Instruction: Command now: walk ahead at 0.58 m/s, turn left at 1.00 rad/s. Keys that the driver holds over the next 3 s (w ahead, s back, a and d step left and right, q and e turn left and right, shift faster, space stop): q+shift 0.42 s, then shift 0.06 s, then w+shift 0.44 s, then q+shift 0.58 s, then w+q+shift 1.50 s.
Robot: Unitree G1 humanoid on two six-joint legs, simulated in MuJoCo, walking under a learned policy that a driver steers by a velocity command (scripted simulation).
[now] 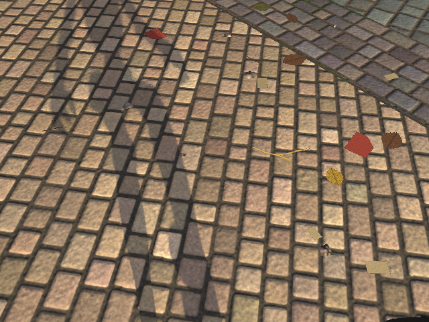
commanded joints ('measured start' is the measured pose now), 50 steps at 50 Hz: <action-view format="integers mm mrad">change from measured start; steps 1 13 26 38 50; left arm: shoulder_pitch -29 -80 -386 -418 -77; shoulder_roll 117 101 72 80 40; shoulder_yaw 20 5 -14 -3 -2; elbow -30 -158 -242 -267 -59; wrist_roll -1 15 1 -12 -25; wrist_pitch -8 75 107 37 -49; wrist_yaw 6 -3 2 -35 -27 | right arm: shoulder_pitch -206 141 375 402 160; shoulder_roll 11 -116 -112 -141 -5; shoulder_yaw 22 -56 -53 -32 33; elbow -128 -20 61 149 95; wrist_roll -6 47 29 21 -7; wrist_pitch -26 -31 -34 -110 -99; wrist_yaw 0 -130 -146 -141 -85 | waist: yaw -11 -30 -144 -110 -97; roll -83 -20 37 64 -62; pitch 191 -76 -55 52 149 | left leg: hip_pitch -54 584 756 652 -39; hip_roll -16 26 -19 22 -107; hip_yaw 99 -344 -555 -547 -140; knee -180 -595 -625 -674 162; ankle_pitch -88 717 432 466 -87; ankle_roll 50 222 109 152 23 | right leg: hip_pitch -48 -694 -921 -468 -265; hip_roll -247 -112 -12 109 -157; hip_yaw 28 335 384 270 448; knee -51 1041 736 290 -90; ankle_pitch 568 -44 208 105 625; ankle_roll -136 34 -13 -114 -235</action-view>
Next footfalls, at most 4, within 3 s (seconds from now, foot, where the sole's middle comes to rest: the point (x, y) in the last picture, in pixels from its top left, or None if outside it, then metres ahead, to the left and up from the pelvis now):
0.10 left None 0.24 0.12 -0.77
0.80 right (203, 294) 0.58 0.11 -0.77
1.22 left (113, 229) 0.79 0.45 -0.77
1.76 right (136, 187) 0.98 0.41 -0.77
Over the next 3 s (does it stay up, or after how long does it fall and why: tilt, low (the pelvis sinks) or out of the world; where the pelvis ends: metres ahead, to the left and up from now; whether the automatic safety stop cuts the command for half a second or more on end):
stays up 0.58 1.25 -0.01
